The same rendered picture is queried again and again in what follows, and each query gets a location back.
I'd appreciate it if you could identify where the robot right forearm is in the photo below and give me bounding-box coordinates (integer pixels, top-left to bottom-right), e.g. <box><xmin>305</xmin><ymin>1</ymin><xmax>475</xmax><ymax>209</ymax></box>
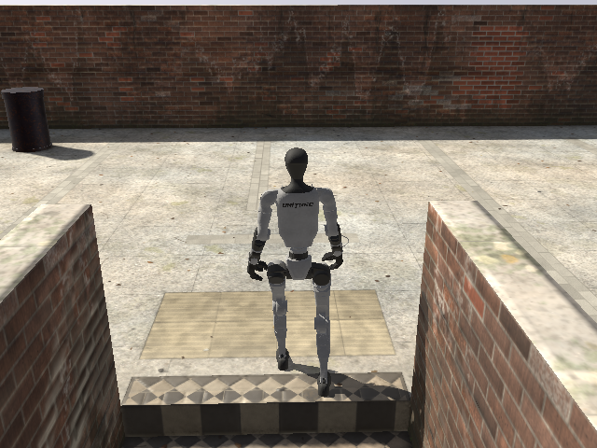
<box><xmin>328</xmin><ymin>222</ymin><xmax>343</xmax><ymax>257</ymax></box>

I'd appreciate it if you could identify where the robot shin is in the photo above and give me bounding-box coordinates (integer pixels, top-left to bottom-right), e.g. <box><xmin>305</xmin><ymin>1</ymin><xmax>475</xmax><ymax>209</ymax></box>
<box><xmin>272</xmin><ymin>301</ymin><xmax>287</xmax><ymax>358</ymax></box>
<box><xmin>316</xmin><ymin>316</ymin><xmax>330</xmax><ymax>384</ymax></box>

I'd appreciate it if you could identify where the robot right hand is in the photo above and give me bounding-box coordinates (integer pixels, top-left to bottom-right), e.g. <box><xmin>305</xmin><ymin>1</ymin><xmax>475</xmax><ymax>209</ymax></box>
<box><xmin>322</xmin><ymin>252</ymin><xmax>343</xmax><ymax>270</ymax></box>

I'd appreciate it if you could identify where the left robot shin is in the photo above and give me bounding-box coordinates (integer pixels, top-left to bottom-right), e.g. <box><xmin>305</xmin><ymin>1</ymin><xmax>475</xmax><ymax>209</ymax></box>
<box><xmin>272</xmin><ymin>301</ymin><xmax>287</xmax><ymax>358</ymax></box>

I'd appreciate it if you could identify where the robot left forearm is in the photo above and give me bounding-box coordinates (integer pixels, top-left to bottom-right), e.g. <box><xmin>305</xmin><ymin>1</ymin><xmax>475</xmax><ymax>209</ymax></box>
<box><xmin>248</xmin><ymin>227</ymin><xmax>266</xmax><ymax>265</ymax></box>

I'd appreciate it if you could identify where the right robot upper arm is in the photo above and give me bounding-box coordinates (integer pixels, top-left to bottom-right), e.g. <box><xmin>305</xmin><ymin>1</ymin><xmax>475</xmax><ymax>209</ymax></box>
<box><xmin>317</xmin><ymin>188</ymin><xmax>339</xmax><ymax>237</ymax></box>

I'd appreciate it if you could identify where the robot left hand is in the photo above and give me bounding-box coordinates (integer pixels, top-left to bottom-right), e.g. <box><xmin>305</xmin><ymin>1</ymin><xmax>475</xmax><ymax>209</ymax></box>
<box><xmin>247</xmin><ymin>261</ymin><xmax>268</xmax><ymax>281</ymax></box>

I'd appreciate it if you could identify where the right robot shin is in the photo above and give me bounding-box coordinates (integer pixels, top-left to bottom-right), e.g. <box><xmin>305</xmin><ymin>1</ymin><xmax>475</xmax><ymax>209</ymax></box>
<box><xmin>316</xmin><ymin>316</ymin><xmax>330</xmax><ymax>384</ymax></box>

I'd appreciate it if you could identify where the left robot upper arm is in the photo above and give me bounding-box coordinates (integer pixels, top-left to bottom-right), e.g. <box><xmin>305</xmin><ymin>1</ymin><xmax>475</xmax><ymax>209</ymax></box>
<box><xmin>256</xmin><ymin>189</ymin><xmax>278</xmax><ymax>241</ymax></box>

